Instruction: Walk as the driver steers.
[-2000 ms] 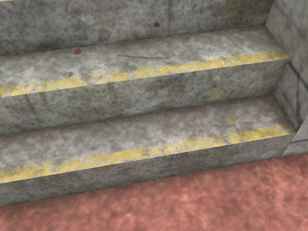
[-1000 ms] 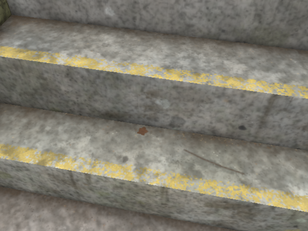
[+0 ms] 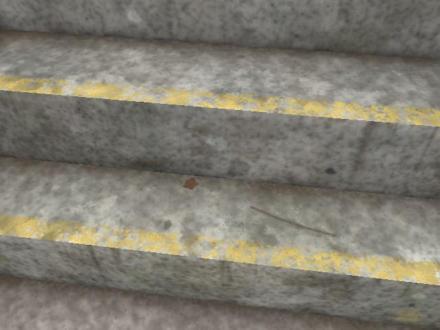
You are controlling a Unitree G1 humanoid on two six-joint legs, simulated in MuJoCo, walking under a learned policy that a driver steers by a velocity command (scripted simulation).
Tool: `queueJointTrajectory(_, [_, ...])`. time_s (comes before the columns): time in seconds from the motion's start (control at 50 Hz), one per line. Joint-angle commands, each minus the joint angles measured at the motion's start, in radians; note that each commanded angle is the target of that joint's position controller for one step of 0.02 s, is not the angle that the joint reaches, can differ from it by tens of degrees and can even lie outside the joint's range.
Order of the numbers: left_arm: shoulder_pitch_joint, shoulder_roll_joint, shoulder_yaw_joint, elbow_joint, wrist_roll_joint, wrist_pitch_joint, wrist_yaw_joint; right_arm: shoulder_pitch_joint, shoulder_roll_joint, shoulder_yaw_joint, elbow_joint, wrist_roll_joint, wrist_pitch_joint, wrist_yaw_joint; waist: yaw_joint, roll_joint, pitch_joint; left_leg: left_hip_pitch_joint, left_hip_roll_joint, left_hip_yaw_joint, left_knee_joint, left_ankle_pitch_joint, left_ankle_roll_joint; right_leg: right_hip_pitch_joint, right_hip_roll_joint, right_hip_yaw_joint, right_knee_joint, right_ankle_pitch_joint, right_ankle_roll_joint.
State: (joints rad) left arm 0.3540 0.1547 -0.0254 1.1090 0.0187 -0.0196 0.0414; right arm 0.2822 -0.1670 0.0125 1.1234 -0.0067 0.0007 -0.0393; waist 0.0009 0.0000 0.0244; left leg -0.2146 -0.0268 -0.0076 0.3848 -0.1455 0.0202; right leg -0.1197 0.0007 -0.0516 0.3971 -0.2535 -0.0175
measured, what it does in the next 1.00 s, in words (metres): shifts its weight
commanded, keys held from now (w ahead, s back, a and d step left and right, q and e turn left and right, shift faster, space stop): no key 0.44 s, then w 0.56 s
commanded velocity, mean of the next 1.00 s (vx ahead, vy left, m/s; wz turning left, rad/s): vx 0.17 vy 0.00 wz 0.00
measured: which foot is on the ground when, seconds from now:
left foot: down 0.00-1.00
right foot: down 0.00-1.00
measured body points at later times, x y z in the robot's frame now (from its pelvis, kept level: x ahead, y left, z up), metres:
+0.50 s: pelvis +0.01 -0.02 +0.00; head +0.01 -0.03 +0.45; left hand -0.01 +0.19 -0.16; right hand +0.00 -0.24 -0.16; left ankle +0.04 +0.11 -0.74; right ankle -0.02 -0.11 -0.74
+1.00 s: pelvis +0.06 -0.02 +0.00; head +0.06 -0.02 +0.45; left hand +0.12 +0.21 -0.15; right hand +0.13 -0.25 -0.15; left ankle +0.04 +0.11 -0.74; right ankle -0.02 -0.11 -0.74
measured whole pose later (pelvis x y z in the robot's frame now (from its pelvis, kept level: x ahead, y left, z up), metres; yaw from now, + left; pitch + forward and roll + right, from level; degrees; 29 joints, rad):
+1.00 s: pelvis +0.06 -0.02 +0.00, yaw +0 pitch +0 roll +1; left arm 0.24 0.17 0.00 1.00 0.00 -0.07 0.04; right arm 0.21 -0.16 0.01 1.00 0.00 -0.06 -0.06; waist 0.01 -0.02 0.01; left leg -0.18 0.00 -0.01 0.46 -0.27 -0.01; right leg -0.06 0.02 -0.05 0.41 -0.35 -0.05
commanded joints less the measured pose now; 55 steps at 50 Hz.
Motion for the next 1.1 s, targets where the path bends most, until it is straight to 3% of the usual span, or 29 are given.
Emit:
queueJointTrajectory(0.02, [0.080, 0.073, 0.011, -0.015, -0.001, -0.007, 0.003, 0.052, -0.079, -0.012, -0.013, 0.000, -0.005, -0.002, -0.001, -0.001, 0.064, 0.015, 0.118, -0.114, -0.070, -0.011, 0.014, -0.104, -0.110, 0.095, -0.104, -0.019, -0.020])
queueJointTrajectory(0.44, [0.080, 0.058, 0.015, -0.040, -0.005, -0.017, 0.003, 0.060, -0.063, -0.010, -0.018, 0.000, -0.007, -0.005, -0.009, -0.001, 0.056, 0.027, 0.125, -0.096, -0.044, 0.048, 0.000, -0.092, -0.107, 0.102, -0.107, 0.086, -0.032])
queueJointTrajectory(0.48, [0.068, 0.047, 0.010, -0.045, -0.001, -0.018, 0.003, 0.052, -0.051, -0.005, -0.017, -0.002, -0.004, -0.006, -0.007, -0.007, 0.048, 0.045, 0.115, -0.091, -0.061, -0.010, -0.002, -0.106, -0.101, 0.110, -0.151, -0.029, -0.035])
queueJointTrajectory(0.58, [0.022, 0.073, 0.017, -0.071, -0.001, -0.027, 0.005, 0.033, -0.052, -0.002, -0.033, -0.009, -0.012, -0.005, -0.012, -0.034, 0.077, 0.041, 0.087, -0.058, -0.040, -0.051, 0.003, -0.140, -0.104, 0.146, -0.226, -0.193, -0.061])
queueJointTrajectory(0.66, [0.008, 0.083, 0.028, -0.091, -0.003, -0.036, 0.003, 0.016, -0.047, -0.001, -0.057, -0.009, -0.032, -0.004, -0.005, -0.032, 0.076, -0.001, 0.078, -0.039, -0.006, -0.044, 0.014, -0.094, -0.105, 0.147, -0.210, -0.115, -0.086])
queueJointTrajectory(0.74, [0.006, 0.096, 0.040, -0.100, -0.005, -0.045, 0.001, 0.014, -0.048, -0.003, -0.084, -0.005, -0.054, -0.009, -0.002, -0.028, 0.048, -0.026, 0.066, -0.024, 0.045, -0.031, 0.033, -0.024, -0.106, 0.130, -0.136, 0.090, -0.110])
queueJointTrajectory(0.8, [0.003, 0.092, 0.043, -0.108, -0.011, -0.054, 0.001, 0.010, -0.059, -0.009, -0.104, -0.005, -0.065, -0.013, 0.005, 0.002, 0.017, -0.008, 0.080, -0.043, 0.060, 0.105, 0.040, 0.018, -0.091, 0.091, -0.054, 0.325, -0.103])
queueJointTrajectory(0.9, [-0.035, 0.091, 0.042, -0.126, -0.016, -0.063, 0.003, -0.002, -0.066, -0.018, -0.136, 0.003, -0.072, -0.019, 0.008, 0.019, -0.050, 0.081, 0.102, -0.063, 0.076, 0.338, 0.055, 0.042, -0.086, 0.066, 0.012, 0.527, -0.074])
queueJointTrajectory(1.1, [-0.116, 0.100, 0.030, -0.147, -0.016, -0.053, 0.007, -0.086, -0.077, -0.025, -0.177, 0.000, -0.068, -0.015, 0.012, -0.010, -0.057, 0.144, 0.119, -0.074, 0.006, 0.399, 0.040, 0.078, -0.111, 0.074, -0.050, 0.530, -0.039])
Keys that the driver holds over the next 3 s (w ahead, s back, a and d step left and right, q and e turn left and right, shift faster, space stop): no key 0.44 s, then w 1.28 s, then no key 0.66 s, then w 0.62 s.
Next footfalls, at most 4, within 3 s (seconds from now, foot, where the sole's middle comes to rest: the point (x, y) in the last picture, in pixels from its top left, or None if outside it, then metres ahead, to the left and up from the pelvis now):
none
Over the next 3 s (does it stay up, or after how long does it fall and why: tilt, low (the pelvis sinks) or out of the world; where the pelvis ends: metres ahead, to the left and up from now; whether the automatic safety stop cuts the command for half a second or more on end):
stays up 0.04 -0.04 0.00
